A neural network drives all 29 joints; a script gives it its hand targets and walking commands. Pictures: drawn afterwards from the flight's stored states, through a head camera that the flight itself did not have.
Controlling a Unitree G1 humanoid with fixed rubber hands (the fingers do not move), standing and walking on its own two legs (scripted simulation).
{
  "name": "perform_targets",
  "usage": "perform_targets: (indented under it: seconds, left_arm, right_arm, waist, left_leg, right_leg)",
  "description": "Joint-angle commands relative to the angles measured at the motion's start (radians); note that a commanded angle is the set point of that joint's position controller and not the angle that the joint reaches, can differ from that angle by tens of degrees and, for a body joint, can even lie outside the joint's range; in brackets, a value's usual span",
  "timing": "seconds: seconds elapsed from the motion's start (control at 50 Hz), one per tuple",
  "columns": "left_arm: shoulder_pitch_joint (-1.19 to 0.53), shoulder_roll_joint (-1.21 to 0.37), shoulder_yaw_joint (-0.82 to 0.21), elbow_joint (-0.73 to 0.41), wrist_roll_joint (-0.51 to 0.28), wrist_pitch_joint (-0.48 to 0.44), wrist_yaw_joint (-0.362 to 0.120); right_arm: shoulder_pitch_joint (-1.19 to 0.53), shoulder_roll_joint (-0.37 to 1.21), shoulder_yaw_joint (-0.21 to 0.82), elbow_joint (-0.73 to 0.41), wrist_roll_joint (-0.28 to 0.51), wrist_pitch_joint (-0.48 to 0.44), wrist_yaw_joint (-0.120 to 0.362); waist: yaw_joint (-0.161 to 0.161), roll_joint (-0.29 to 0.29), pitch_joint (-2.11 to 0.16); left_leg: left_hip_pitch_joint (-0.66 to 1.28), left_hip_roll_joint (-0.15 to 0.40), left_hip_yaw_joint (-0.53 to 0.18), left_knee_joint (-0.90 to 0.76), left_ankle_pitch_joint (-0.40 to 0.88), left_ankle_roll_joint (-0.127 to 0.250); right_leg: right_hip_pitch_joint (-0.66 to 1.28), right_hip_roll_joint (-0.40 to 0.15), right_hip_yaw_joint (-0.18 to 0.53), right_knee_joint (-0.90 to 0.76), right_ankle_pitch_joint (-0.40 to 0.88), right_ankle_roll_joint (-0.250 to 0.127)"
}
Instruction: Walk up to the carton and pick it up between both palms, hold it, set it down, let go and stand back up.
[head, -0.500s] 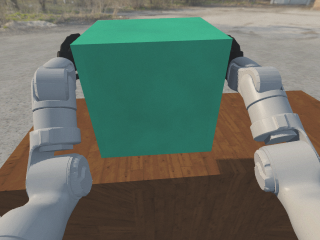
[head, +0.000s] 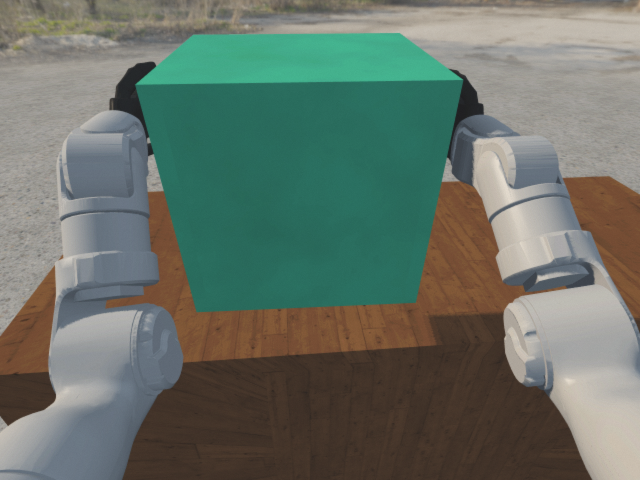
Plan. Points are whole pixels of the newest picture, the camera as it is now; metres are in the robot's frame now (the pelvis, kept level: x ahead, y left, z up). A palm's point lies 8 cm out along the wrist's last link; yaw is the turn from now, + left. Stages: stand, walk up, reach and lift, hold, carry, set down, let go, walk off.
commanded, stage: hold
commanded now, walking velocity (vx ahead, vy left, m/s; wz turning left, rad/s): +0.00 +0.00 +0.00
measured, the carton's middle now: (302, 166) +0.41 +0.01 +0.27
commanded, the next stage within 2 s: none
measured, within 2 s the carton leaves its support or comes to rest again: neither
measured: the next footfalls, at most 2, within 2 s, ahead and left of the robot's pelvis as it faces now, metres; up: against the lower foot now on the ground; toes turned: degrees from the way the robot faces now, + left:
none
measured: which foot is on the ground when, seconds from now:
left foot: down 0.00-1.00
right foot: down 0.00-1.00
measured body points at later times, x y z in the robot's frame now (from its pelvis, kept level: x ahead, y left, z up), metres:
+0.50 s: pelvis +0.00 +0.00 +0.00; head -0.10 +0.01 +0.44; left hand +0.37 +0.18 +0.34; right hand +0.37 -0.18 +0.33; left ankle +0.03 +0.14 -0.75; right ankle +0.01 -0.11 -0.75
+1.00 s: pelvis +0.01 +0.00 +0.00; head -0.10 +0.02 +0.44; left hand +0.38 +0.19 +0.34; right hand +0.37 -0.18 +0.33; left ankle +0.03 +0.14 -0.75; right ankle +0.01 -0.11 -0.75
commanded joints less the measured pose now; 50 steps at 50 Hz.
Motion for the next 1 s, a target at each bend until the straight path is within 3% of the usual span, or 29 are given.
perform_targets:
  seconds: [0.0, 0.06, 0.1, 0.14, 0.2, 0.26, 0.34, 0.4, 0.52, 0.58, 0.72, 0.76, 0.82, 0.84, 0.9, 0.98]
  left_arm:
    - [-0.541, -0.543, -0.311, -0.122, -0.224, -0.042, -0.168]
    - [-0.499, -0.517, -0.263, -0.053, -0.186, -0.019, -0.186]
    - [-0.527, -0.542, -0.298, -0.076, -0.199, -0.025, -0.192]
    - [-0.553, -0.567, -0.332, -0.127, -0.217, -0.039, -0.181]
    - [-0.545, -0.575, -0.337, -0.155, -0.230, -0.043, -0.164]
    - [-0.533, -0.559, -0.298, -0.117, -0.204, -0.035, -0.163]
    - [-0.535, -0.549, -0.290, -0.100, -0.198, -0.032, -0.167]
    - [-0.547, -0.556, -0.308, -0.109, -0.214, -0.041, -0.164]
    - [-0.556, -0.530, -0.273, -0.083, -0.202, -0.045, -0.177]
    - [-0.571, -0.533, -0.276, -0.075, -0.209, -0.052, -0.178]
    - [-0.527, -0.536, -0.283, -0.101, -0.203, -0.041, -0.184]
    - [-0.510, -0.527, -0.274, -0.074, -0.195, -0.026, -0.190]
    - [-0.524, -0.550, -0.302, -0.103, -0.201, -0.029, -0.199]
    - [-0.577, -0.534, -0.305, -0.128, -0.211, -0.043, -0.197]
    - [-0.590, -0.579, -0.331, -0.152, -0.243, -0.056, -0.177]
    - [-0.519, -0.549, -0.319, -0.123, -0.213, -0.041, -0.166]
  right_arm:
    - [-0.699, 0.503, 0.158, -0.278, 0.180, -0.033, 0.142]
    - [-0.635, 0.480, 0.129, -0.176, 0.160, -0.013, 0.149]
    - [-0.669, 0.482, 0.117, -0.208, 0.157, -0.023, 0.157]
    - [-0.694, 0.514, 0.156, -0.258, 0.180, -0.035, 0.161]
    - [-0.724, 0.527, 0.193, -0.318, 0.213, -0.042, 0.162]
    - [-0.704, 0.523, 0.171, -0.279, 0.200, -0.038, 0.163]
    - [-0.706, 0.519, 0.163, -0.258, 0.181, -0.034, 0.168]
    - [-0.715, 0.527, 0.168, -0.271, 0.188, -0.038, 0.167]
    - [-0.721, 0.532, 0.158, -0.254, 0.179, -0.033, 0.155]
    - [-0.739, 0.536, 0.157, -0.255, 0.173, -0.039, 0.152]
    - [-0.703, 0.515, 0.167, -0.284, 0.192, -0.032, 0.137]
    - [-0.669, 0.491, 0.136, -0.221, 0.179, -0.023, 0.137]
    - [-0.668, 0.497, 0.144, -0.243, 0.171, -0.027, 0.144]
    - [-0.691, 0.519, 0.152, -0.254, 0.173, -0.026, 0.148]
    - [-0.725, 0.538, 0.169, -0.312, 0.194, -0.040, 0.153]
    - [-0.678, 0.500, 0.165, -0.250, 0.192, -0.028, 0.157]
  waist:
    - [-0.025, 0.032, -0.217]
    - [-0.022, 0.029, -0.094]
    - [-0.035, 0.072, -0.126]
    - [-0.027, 0.090, -0.186]
    - [-0.013, 0.051, -0.244]
    - [0.009, 0.038, -0.171]
    - [-0.002, 0.009, -0.156]
    - [0.000, 0.036, -0.193]
    - [0.000, -0.022, -0.183]
    - [0.002, -0.012, -0.192]
    - [-0.006, 0.014, -0.194]
    - [-0.024, 0.031, -0.122]
    - [-0.032, 0.054, -0.160]
    - [-0.024, 0.029, -0.177]
    - [-0.015, 0.070, -0.229]
    - [-0.021, 0.061, -0.197]
  left_leg:
    - [0.055, -0.081, 0.007, -0.015, 0.163, -0.016]
    - [-0.030, -0.070, 0.001, -0.060, 0.049, -0.007]
    - [-0.054, -0.068, -0.005, -0.066, 0.012, -0.010]
    - [-0.045, -0.066, -0.004, -0.044, 0.112, -0.018]
    - [0.045, -0.081, 0.003, -0.004, 0.197, -0.021]
    - [-0.016, -0.076, 0.005, -0.030, 0.109, -0.011]
    - [0.003, -0.072, 0.002, -0.040, 0.104, -0.005]
    - [0.011, -0.071, -0.005, -0.027, 0.112, -0.004]
    - [0.005, -0.090, 0.012, -0.022, 0.104, 0.009]
    - [-0.019, -0.090, 0.008, -0.026, 0.058, 0.020]
    - [0.021, -0.087, 0.011, -0.022, 0.160, 0.000]
    - [0.010, -0.077, 0.004, -0.040, 0.134, -0.011]
    - [-0.026, -0.075, 0.004, -0.047, 0.091, -0.012]
    - [-0.040, -0.075, 0.006, -0.041, 0.098, -0.008]
    - [-0.014, -0.078, 0.000, -0.025, 0.146, -0.012]
    - [0.034, -0.073, 0.001, -0.016, 0.173, -0.021]
  right_leg:
    - [0.133, 0.046, 0.070, -0.013, 0.169, 0.014]
    - [0.135, 0.042, 0.068, -0.026, 0.069, 0.009]
    - [0.139, 0.041, 0.074, -0.019, 0.051, 0.006]
    - [0.157, 0.048, 0.067, 0.002, 0.133, 0.000]
    - [0.138, 0.050, 0.072, 0.003, 0.181, 0.008]
    - [0.144, 0.052, 0.071, -0.005, 0.108, 0.016]
    - [0.103, 0.049, 0.074, -0.019, 0.097, 0.007]
    - [0.123, 0.044, 0.073, -0.007, 0.116, 0.006]
    - [0.097, 0.033, 0.085, -0.026, 0.119, 0.019]
    - [0.114, 0.029, 0.079, -0.010, 0.089, 0.021]
    - [0.147, 0.038, 0.073, -0.013, 0.187, 0.020]
    - [0.134, 0.048, 0.067, -0.019, 0.141, 0.011]
    - [0.161, 0.049, 0.069, -0.013, 0.111, 0.007]
    - [0.160, 0.046, 0.068, -0.009, 0.114, 0.008]
    - [0.158, 0.049, 0.074, 0.004, 0.158, 0.008]
    - [0.133, 0.055, 0.069, -0.006, 0.152, 0.006]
